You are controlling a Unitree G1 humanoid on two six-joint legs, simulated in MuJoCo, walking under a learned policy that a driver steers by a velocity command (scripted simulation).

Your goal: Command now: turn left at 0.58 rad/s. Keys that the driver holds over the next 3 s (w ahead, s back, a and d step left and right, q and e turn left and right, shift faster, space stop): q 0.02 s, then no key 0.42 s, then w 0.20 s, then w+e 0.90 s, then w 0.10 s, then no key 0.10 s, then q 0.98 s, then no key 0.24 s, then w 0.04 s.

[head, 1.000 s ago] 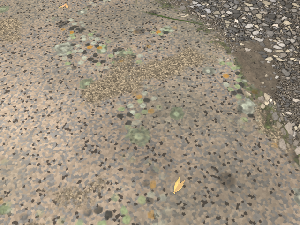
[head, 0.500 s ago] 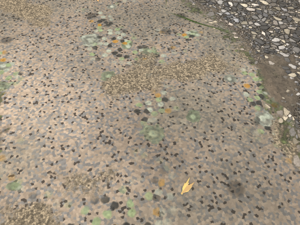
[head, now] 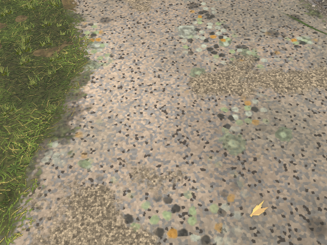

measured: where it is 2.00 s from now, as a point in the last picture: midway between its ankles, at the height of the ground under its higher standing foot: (201, 200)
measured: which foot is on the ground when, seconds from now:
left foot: down 0.00-0.02, up 0.04-0.40, down 0.42-0.82, up 0.84-1.00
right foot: up 0.00-0.00, down 0.02-0.48, up 0.50-0.80, down 0.82-1.00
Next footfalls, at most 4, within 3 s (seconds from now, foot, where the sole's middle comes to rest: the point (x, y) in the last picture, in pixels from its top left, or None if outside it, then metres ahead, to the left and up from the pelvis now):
0.02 right None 0.05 -0.11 -0.78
0.42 left None -0.01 0.10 -0.78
0.82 right None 0.15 -0.12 -0.78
1.30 left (167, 230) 0.51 0.01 -0.78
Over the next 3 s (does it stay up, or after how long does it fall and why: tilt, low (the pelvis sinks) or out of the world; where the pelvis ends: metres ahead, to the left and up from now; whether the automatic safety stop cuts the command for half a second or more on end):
stays up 0.63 -0.18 0.01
